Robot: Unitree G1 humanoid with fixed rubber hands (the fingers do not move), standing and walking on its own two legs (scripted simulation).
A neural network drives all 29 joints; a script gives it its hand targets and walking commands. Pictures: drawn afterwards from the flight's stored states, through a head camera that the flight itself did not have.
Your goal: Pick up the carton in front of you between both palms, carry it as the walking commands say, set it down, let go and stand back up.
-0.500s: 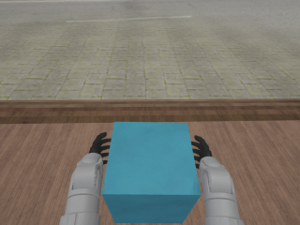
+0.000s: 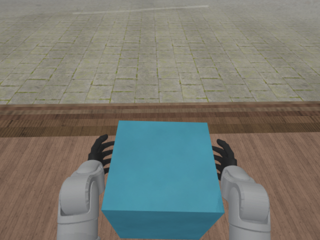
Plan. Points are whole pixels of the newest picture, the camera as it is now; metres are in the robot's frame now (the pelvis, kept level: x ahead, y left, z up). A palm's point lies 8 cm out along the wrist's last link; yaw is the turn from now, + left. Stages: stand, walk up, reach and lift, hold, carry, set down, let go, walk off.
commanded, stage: carry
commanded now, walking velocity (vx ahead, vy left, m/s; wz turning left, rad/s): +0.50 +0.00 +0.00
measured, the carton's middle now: (161, 183) +0.27 +0.00 +0.02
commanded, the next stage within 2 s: none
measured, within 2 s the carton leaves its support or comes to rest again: neither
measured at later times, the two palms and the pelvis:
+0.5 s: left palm (100, 97) +0.57 +0.21 +0.06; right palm (186, 97) +0.57 -0.09 +0.06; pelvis +0.30 +0.05 -0.01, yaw +0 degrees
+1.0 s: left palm (118, 46) +0.91 +0.19 +0.09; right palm (182, 46) +0.93 -0.11 +0.08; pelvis +0.63 +0.02 -0.02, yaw +3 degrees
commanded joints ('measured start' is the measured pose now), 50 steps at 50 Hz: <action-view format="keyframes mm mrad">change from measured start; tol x32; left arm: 1 -362 -864 -710 -83 -354 44 -223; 50 -720 -766 -718 -73 -455 91 -229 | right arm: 1 -451 836 701 -108 402 28 261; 50 -738 759 670 -33 404 70 209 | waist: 1 43 -128 -297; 18 35 -226 -60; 23 -10 210 -285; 50 51 -98 -235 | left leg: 1 -343 51 114 334 237 15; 5 -701 76 6 717 -33 47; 20 7 -85 313 31 274 41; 23 410 399 -535 -237 72 241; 40 190 191 142 -169 600 128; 44 76 109 253 257 776 61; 46 -438 -75 151 796 19 0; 50 -565 40 -31 972 20 71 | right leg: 1 632 -199 270 -187 -98 -71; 3 671 -493 730 -258 -62 -262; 17 423 -252 70 -256 428 -84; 20 327 -193 -51 84 605 -29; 24 -311 -84 166 851 -167 -1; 40 -196 -64 -22 115 225 -36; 44 252 40 -110 26 147 -60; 47 632 -431 772 -255 -73 -257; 50 468 -363 467 -145 254 -212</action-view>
